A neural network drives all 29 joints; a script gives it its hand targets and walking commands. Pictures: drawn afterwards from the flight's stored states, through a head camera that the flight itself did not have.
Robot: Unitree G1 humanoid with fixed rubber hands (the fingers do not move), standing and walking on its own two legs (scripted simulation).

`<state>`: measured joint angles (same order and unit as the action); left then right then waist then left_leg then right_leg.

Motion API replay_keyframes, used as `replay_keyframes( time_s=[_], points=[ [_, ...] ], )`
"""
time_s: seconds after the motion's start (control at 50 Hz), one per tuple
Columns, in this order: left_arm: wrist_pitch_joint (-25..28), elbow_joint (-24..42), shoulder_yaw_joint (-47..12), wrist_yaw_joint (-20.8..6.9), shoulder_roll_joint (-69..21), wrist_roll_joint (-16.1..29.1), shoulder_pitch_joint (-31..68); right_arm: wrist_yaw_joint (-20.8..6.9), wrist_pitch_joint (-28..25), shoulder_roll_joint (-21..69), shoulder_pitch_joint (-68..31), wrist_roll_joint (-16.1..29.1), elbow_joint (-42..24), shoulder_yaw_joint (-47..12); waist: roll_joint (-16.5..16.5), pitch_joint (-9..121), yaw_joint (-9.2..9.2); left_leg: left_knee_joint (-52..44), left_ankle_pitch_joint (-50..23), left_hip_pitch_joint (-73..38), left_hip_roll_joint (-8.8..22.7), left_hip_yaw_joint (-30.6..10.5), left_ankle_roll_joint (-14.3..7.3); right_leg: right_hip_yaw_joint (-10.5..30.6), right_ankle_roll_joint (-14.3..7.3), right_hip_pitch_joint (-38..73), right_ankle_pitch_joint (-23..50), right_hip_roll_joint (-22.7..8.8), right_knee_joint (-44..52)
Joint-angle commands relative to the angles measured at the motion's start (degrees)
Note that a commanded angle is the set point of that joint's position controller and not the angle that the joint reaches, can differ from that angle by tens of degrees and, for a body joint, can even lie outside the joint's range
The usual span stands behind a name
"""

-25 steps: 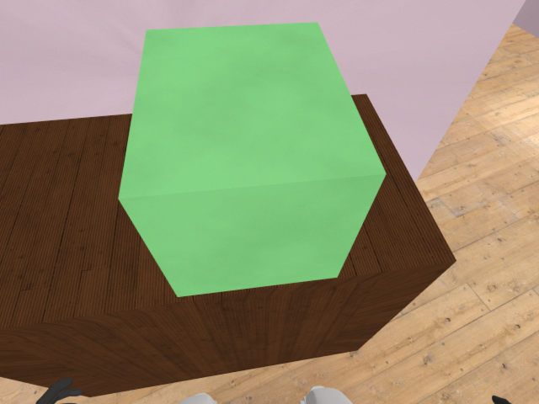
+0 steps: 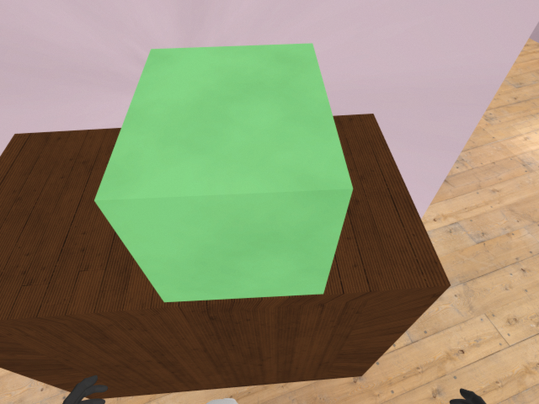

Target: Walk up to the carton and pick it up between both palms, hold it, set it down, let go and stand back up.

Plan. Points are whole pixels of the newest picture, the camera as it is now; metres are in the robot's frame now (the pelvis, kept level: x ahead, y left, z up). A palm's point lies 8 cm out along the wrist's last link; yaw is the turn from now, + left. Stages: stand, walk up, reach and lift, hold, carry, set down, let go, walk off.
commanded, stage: walk up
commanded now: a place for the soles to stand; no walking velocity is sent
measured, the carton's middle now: (238, 173) +0.45 +0.06 +0.09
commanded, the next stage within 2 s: none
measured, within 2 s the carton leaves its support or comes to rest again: neither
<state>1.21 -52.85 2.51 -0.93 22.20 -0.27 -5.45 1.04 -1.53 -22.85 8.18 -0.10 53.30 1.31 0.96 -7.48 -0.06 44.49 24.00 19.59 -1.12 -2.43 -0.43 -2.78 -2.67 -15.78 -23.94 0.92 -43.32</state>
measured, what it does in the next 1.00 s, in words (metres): stands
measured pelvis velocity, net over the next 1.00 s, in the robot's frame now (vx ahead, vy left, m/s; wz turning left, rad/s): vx -0.01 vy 0.02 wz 0.08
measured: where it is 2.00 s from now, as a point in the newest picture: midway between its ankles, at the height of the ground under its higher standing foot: outside the picture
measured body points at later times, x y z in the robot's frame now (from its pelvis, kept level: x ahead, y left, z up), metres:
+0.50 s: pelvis -0.02 +0.01 +0.01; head +0.01 +0.02 +0.46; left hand +0.09 +0.34 -0.10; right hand +0.11 -0.29 -0.10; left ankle +0.03 +0.13 -0.71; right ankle +0.00 -0.09 -0.71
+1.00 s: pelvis -0.01 +0.02 +0.02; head +0.00 +0.02 +0.47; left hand +0.06 +0.34 -0.09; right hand +0.12 -0.28 -0.10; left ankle +0.02 +0.13 -0.71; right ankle -0.01 -0.09 -0.71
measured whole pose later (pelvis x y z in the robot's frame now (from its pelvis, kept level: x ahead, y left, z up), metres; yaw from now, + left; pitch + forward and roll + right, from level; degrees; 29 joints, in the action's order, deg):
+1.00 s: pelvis -0.01 +0.02 +0.02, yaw +4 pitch -3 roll +0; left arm 0.1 -59.0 3.2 -2.0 22.4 -1.5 -4.9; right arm -0.8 -1.8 -20.9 7.6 -1.2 58.0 1.9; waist 0.0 -4.2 -2.0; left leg 30.5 14.0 14.9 -3.2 -4.9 -1.4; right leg -4.8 -1.8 -11.7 -25.1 -1.2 -33.2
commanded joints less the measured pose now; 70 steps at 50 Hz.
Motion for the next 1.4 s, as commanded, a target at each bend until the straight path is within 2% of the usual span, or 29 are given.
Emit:
replay_keyframes(
  time_s=[0.0, 0.06, 0.16, 0.22, 0.26, 0.36, 0.4, 0.52, 0.58, 0.66, 0.76, 0.86, 0.9, 0.92, 0.96, 0.98, 1.0, 1.06, 1.08, 1.12, 1.14, 1.16, 1.18, 1.2, 1.22, 1.28, 1.3, 1.36, 1.38],
  points=[
    [1.1, 3.7, 2.9, 1.4, 13.4, 0.3, 4.6, 0.6, -1.6, -12.0, 1.8, -0.3, -2.1, 2.7, -3.1, 8.3, 1.72, -7.7, -21.0, -6.8, 3.2, -3.3, -2.3, 14.6, -5.9, 1.2, 37.2, -14.2, 11.1],
    [0.8, 3.0, 3.4, 1.5, 13.4, 0.3, 2.8, -0.1, -1.0, -13.6, -1.7, 0.5, -2.6, 3.2, -6.3, 9.2, -0.59, -5.6, -30.1, -7.9, 5.4, -7.3, -4.0, 9.6, 0.1, 1.7, 24.4, -8.9, 12.6],
    [0.7, 2.4, 3.3, 1.5, 14.6, 0.2, 3.9, 0.1, 0.0, -12.1, -2.9, 0.4, -1.5, 2.2, -5.3, 11.1, -0.10, -4.4, -19.1, -5.3, 2.7, -3.2, -1.9, 15.5, -7.0, 2.9, 23.5, -14.8, 14.5],
    [0.1, 2.5, 3.1, 1.3, 13.4, 0.3, 6.7, -0.2, -0.2, -12.4, -2.8, 0.0, -0.8, 2.6, -5.0, 8.6, 0.50, -9.7, -19.6, -8.5, 4.0, -5.9, -3.6, 10.1, -3.2, -2.5, 9.9, -10.6, 15.5],
    [0.0, 1.4, 2.5, 1.1, 12.0, 0.3, 5.3, -0.8, -0.6, -13.7, -4.8, -0.5, -1.2, 3.0, -2.3, 11.9, -0.54, -12.4, -23.6, -6.8, 7.3, -11.2, -5.7, 7.6, -0.6, 2.6, 12.1, -7.2, 12.6],
    [0.4, -0.7, 3.1, 0.9, 14.0, 0.3, 4.9, -0.8, -0.2, -12.5, -4.9, 0.0, 0.0, 2.3, -0.5, 11.0, -1.02, -10.9, -20.9, -3.6, 4.0, -5.9, -2.3, 9.2, -3.0, 6.8, 12.9, -10.9, 17.3],
    [0.4, -0.3, 3.1, 1.0, 13.3, 0.1, 6.1, -0.8, -0.1, -11.1, -4.9, -0.2, 1.1, 1.9, -2.5, 8.4, -0.44, -14.2, -18.6, -4.8, 4.3, -7.2, -2.8, 9.2, -2.9, 5.4, 11.0, -10.7, 18.3],
    [-0.3, -1.8, 2.2, 0.7, 10.9, 0.0, 5.4, -0.9, -0.6, -12.4, -7.4, -1.2, 0.4, 2.3, 5.2, 7.0, -2.07, -24.0, -10.8, 2.2, 9.5, -17.2, -5.3, 4.6, 0.2, 9.9, 1.3, -4.6, 17.0],
    [0.4, -2.5, 2.6, 0.6, 11.6, -0.3, 6.4, -1.2, -0.2, -10.4, -4.9, -0.7, 1.5, 2.1, 0.3, 5.4, -1.28, -21.6, -10.1, 1.8, 5.2, -11.1, -2.0, 8.1, -1.2, 7.7, -0.5, -9.2, 22.8],
    [0.4, -4.1, 2.0, 0.5, 10.7, 0.1, 7.3, -1.2, -0.8, -11.1, -5.7, -0.6, 1.9, 2.0, 5.5, 8.9, -0.94, -23.5, -13.9, -3.0, 7.1, -12.3, -2.4, 5.4, -0.4, 7.4, 4.1, -7.6, 20.8],
    [0.6, -4.3, 2.3, 0.5, 10.9, 0.2, 7.0, -1.1, -0.5, -10.8, -5.9, -0.7, 1.5, 1.8, -2.0, 7.5, -1.24, -21.6, -13.6, -1.3, 4.8, -10.7, -2.3, 6.5, -1.2, 8.5, 5.9, -9.6, 23.7],
    [0.6, -3.6, 2.5, 0.6, 12.0, 0.3, 6.7, -0.9, -0.2, -9.5, -2.0, -0.3, 3.3, 1.8, -2.3, 8.8, -0.14, -18.2, -17.3, -5.0, 3.4, -6.4, -2.0, 7.5, -2.2, 8.6, 6.9, -12.9, 25.6],
    [0.1, -3.4, 1.8, 0.6, 10.2, 0.2, 7.1, -1.0, -0.3, -10.9, -4.3, -0.4, 2.6, 2.3, -0.9, 8.3, -0.91, -21.1, -19.4, -3.6, 5.0, -9.9, -3.2, 3.8, -0.4, 8.4, 6.7, -9.6, 21.3],
    [0.4, -1.0, 3.4, -0.5, 12.7, -1.6, 3.3, -1.2, -1.2, -13.6, 2.3, -0.6, 2.0, 4.2, -2.3, 12.6, -0.24, -21.8, 6.5, -7.2, 4.6, -10.3, -5.6, 3.4, -2.0, 6.3, -13.5, -7.1, 18.3],
    [-0.5, -0.4, 4.4, -1.5, 12.9, -1.9, 3.5, -1.2, -1.1, -18.3, 6.3, -1.9, 2.5, 5.3, 5.2, 4.1, 0.68, -31.7, 27.5, -7.0, 10.5, -26.4, -9.4, 4.1, -1.0, -7.6, -17.0, -2.3, 6.7],
    [-0.5, 0.0, 3.7, -1.6, 11.2, -2.0, 2.3, -1.3, -1.2, -18.2, 5.6, -1.9, 1.2, 5.9, 11.9, 2.7, 0.97, -35.5, 27.9, -8.5, 15.5, -32.7, -11.7, 3.3, -0.7, -11.6, -9.9, -0.4, -0.7],
    [-0.4, 0.4, 3.6, -1.6, 11.3, -1.7, 4.0, -1.0, -1.9, -17.3, 5.2, -2.4, 0.1, 6.3, 9.4, -0.9, 2.02, -34.6, 19.4, -9.8, 17.2, -36.3, -13.9, 5.9, -0.2, -17.0, -6.7, -2.6, -3.7],
    [0.7, 1.2, 4.3, -1.8, 11.5, -1.0, -1.1, -0.7, -2.1, -15.9, 3.4, -1.9, -2.5, 6.4, 6.4, 8.2, 1.15, -30.8, 10.8, -14.3, 15.6, -27.4, -13.9, 5.9, 1.3, -12.1, -6.0, -4.2, 2.0],
    [1.1, 0.0, 4.2, -1.6, 11.7, -1.1, -4.6, -0.8, -1.9, -16.2, -0.2, -2.3, -3.8, 6.9, 6.5, 7.9, -2.57, -27.2, 2.3, -7.1, 14.4, -23.5, -11.4, 7.8, 0.1, -1.4, 1.5, -7.2, 9.2],
    [2.3, -1.8, 4.7, -0.1, 10.6, -1.9, -11.0, -1.5, -0.7, -9.3, -2.9, -1.4, -4.9, 4.3, 2.0, 10.3, -5.78, -11.1, -9.6, 2.7, 4.5, -9.2, -4.8, 6.1, -0.1, 17.6, 9.8, -4.2, 26.3],
    [2.9, -2.0, 5.3, 0.8, 16.1, -3.6, -11.9, -1.5, -0.6, -3.8, -0.6, -0.4, -5.5, 2.4, -13.6, 7.6, -5.15, 1.1, 1.7, 15.8, -4.8, -2.7, -0.8, 23.9, -2.8, 20.9, -0.1, -14.5, 31.8],
    [2.6, 0.5, 6.6, 0.5, 21.7, -2.8, -8.0, -1.2, 0.2, -7.9, 3.6, -1.5, -4.7, 3.8, -11.5, 5.9, -2.88, 9.7, 8.9, 16.8, -3.2, -3.5, 0.1, 36.2, -7.7, 12.5, -22.5, -25.2, 36.9],
    [2.0, 2.6, 7.0, 0.4, 20.3, -1.4, -4.6, -1.0, -0.2, -12.6, 3.8, -1.0, -3.4, 4.4, -9.5, 0.4, -2.23, 12.2, 7.7, 12.8, -1.0, -3.8, 0.3, 35.7, -11.5, 4.3, -17.6, -25.2, 36.2],
    [2.4, 2.7, 5.4, 0.5, 16.6, -0.8, -4.3, -1.1, -0.3, -14.4, 4.3, -1.3, -2.6, 4.8, -3.0, -2.9, -1.36, 11.2, 3.7, 13.2, 1.3, -6.4, -0.3, 31.1, -11.3, 3.6, -12.7, -23.6, 35.0],
    [3.3, 2.7, 5.0, 1.2, 14.8, -0.8, -5.1, -1.3, -0.6, -11.8, 5.2, -1.2, -2.5, 4.4, -2.2, -4.5, -0.99, 8.7, 2.2, 14.2, 1.6, -7.0, 0.5, 25.9, -10.1, 6.2, 1.0, -21.9, 32.2],
    [3.3, 2.5, 4.9, 1.3, 15.0, -0.4, -9.0, -1.7, -1.1, -10.1, 4.9, -1.0, -3.4, 4.3, -10.1, 2.8, -2.07, 1.8, 1.3, 11.2, 3.9, -3.8, 0.9, 16.3, -8.9, 14.2, 26.9, -19.6, 23.9],
    [3.2, 2.1, 5.0, 1.4, 15.1, -0.8, -10.6, -2.0, -1.1, -10.2, 2.1, -1.1, -3.9, 4.0, -8.8, 2.3, -3.20, -1.7, -0.8, 8.6, 3.1, -2.4, 0.1, 15.6, -9.0, 13.1, 38.6, -19.5, 22.0],
    [2.7, 3.9, 4.0, 1.7, 14.9, 0.2, -8.9, -1.8, -0.6, -9.5, 3.2, -1.4, -3.6, 3.9, -9.0, 2.6, -0.78, -10.4, -5.4, -0.9, 2.4, 3.7, -1.4, 8.7, -6.8, 7.9, 51.2, -15.6, 15.7],
    [2.2, 4.3, 3.4, 1.7, 14.0, 0.6, -6.7, -1.5, -0.8, -9.1, 5.2, -1.1, -2.2, 3.9, -8.7, 5.5, 0.71, -15.2, -16.7, -8.5, 1.4, 4.1, -2.7, 6.3, -4.5, 2.8, 44.6, -13.2, 12.3]
  ],
)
